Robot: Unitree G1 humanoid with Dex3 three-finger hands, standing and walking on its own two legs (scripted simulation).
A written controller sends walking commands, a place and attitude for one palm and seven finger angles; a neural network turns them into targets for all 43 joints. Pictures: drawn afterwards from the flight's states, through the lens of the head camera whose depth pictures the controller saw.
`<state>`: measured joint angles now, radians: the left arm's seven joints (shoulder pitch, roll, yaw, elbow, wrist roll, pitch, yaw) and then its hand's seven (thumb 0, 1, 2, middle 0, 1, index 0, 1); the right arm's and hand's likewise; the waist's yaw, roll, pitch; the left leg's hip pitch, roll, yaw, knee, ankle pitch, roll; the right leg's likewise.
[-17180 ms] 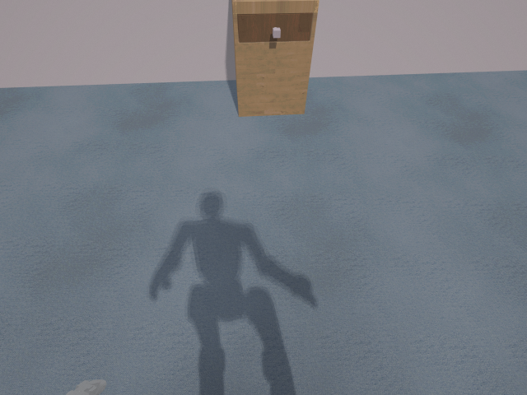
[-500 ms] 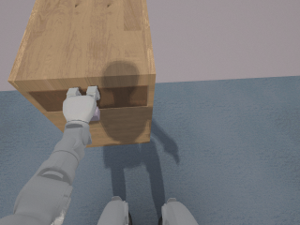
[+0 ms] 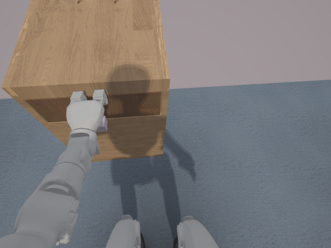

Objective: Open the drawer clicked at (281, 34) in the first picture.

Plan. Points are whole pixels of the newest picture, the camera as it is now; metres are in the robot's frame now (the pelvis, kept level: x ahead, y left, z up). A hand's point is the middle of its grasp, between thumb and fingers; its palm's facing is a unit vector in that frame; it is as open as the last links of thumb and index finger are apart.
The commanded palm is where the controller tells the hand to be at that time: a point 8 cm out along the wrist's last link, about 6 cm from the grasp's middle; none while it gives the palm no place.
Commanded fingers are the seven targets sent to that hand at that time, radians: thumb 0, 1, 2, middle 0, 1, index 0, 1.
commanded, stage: lower the fingers behind the handle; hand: left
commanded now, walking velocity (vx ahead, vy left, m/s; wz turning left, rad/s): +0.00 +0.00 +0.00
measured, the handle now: (100, 118) +0.50 +0.18 -0.12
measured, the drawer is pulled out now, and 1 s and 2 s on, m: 0.00 0.00 0.00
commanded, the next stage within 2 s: close the thumb around the handle in 1.70 s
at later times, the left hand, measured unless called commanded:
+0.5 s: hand (94, 128) +0.45 +0.19 -0.09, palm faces -0.05 -0.04 -1.00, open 13.9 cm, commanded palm +0.43 +0.18 -0.03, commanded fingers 0.00 -0.50 0.30 -0.30 -1.20 -0.30 -1.20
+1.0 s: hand (97, 134) +0.44 +0.18 -0.12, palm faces -0.05 -0.03 -1.00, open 13.9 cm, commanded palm +0.43 +0.17 -0.06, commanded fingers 0.00 -0.50 0.30 -0.30 -1.20 -0.30 -1.20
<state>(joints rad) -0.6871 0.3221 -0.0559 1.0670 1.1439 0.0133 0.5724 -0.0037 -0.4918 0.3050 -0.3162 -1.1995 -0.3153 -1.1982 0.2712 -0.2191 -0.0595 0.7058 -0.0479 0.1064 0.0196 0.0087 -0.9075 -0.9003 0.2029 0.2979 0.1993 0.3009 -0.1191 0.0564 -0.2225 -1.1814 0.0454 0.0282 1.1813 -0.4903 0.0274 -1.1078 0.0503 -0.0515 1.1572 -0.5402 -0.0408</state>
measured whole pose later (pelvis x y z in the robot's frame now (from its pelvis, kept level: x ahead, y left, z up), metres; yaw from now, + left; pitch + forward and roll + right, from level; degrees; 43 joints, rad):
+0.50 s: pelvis +0.00 +0.01 -0.02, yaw -1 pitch +31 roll -2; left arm -0.69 0.32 -0.03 1.08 1.17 0.02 0.62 0.00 -0.49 0.31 -0.31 -1.20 -0.31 -1.20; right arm 0.26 -0.22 -0.07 0.71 -0.06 0.11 0.04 0.01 -0.91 -0.90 0.20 0.30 0.20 0.30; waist -0.12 0.06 -0.23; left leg -1.27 0.05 0.03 1.26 -0.52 0.04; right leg -1.20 0.05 -0.05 1.24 -0.57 -0.03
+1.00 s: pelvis -0.01 +0.00 -0.04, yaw -1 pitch +32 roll -3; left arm -0.71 0.33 -0.03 1.09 1.17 0.02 0.62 0.00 -0.49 0.31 -0.32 -1.20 -0.31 -1.20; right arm 0.24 -0.22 -0.06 0.71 -0.07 0.09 0.04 0.01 -0.91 -0.90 0.20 0.30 0.20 0.30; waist -0.12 0.06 -0.23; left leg -1.40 0.05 0.02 1.37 -0.54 0.03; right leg -1.32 0.05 -0.06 1.35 -0.60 -0.04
